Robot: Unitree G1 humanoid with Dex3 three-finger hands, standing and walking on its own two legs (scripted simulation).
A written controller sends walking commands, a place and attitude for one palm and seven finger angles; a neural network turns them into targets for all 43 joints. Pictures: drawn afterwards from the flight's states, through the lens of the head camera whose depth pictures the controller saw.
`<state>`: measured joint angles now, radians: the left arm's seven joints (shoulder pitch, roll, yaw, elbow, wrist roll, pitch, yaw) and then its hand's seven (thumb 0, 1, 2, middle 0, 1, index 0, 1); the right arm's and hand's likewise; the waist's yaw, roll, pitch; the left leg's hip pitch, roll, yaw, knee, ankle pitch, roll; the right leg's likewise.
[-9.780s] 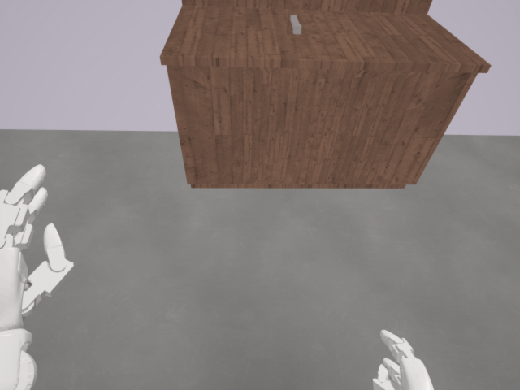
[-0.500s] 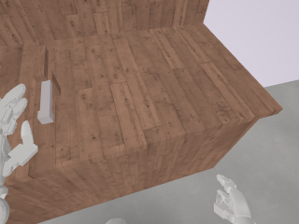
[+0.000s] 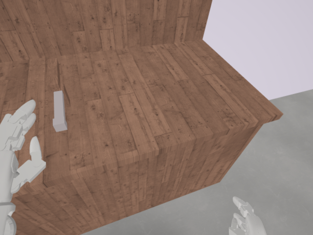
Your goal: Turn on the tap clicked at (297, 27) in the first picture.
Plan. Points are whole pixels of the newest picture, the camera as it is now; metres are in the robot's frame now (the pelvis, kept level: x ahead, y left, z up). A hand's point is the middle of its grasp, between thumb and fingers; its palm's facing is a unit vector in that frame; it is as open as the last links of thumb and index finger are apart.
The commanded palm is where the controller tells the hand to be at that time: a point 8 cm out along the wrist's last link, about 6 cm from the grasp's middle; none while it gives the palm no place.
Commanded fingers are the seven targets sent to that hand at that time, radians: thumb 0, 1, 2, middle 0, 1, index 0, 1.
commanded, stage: come to a stop and stand still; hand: left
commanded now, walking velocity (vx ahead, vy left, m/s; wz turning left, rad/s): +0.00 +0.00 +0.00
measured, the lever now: (60, 124) +0.37 +0.28 +0.07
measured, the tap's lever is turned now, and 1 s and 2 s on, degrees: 0 0 0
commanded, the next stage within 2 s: look again from close up in 1.18 s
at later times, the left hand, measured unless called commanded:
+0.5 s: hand out of the picture +0.20 +0.30 +0.17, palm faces +0.50 -0.79 -0.35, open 7.4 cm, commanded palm +0.14 +0.32 +0.18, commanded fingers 0.00 0.90 0.90 -0.20 -0.30 -0.20 -0.30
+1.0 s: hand (32, 132) +0.26 +0.26 +0.17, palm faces +0.40 -0.82 -0.40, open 7.4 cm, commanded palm +0.20 +0.30 +0.18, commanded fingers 0.00 0.90 0.90 -0.20 -0.30 -0.20 -0.30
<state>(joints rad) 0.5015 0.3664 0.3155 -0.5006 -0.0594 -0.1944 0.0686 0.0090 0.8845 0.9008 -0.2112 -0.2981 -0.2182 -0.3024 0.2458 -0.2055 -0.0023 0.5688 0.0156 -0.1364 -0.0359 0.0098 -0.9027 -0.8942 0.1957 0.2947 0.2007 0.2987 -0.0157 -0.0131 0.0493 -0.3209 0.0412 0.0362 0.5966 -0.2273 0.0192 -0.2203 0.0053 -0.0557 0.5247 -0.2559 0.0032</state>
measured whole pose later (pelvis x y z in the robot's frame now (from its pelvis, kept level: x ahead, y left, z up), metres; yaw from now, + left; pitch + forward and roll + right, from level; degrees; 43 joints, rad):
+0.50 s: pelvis +0.00 +0.03 +0.01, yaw +4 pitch -3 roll -3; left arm 0.37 0.35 0.37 -0.45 -0.01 -0.20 0.11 0.01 0.89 0.90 -0.21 -0.30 -0.21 -0.30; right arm 0.22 -0.16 0.04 0.59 0.01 -0.17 -0.01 0.01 -0.90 -0.89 0.20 0.30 0.20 0.30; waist 0.05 -0.01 0.07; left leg -0.29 -0.02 0.01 0.50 -0.16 0.06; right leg -0.15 0.01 0.01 0.41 -0.20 0.03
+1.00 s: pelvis +0.06 +0.01 +0.01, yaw +3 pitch +0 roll -1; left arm 0.46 0.38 0.36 -0.51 -0.05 -0.19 0.11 0.01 0.89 0.90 -0.21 -0.30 -0.22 -0.30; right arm 0.19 -0.20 0.01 0.57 0.03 -0.11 -0.03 0.01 -0.90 -0.89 0.20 0.29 0.20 0.30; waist 0.00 -0.01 0.05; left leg -0.25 0.00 0.02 0.49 -0.24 0.03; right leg -0.12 0.02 0.02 0.39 -0.27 0.01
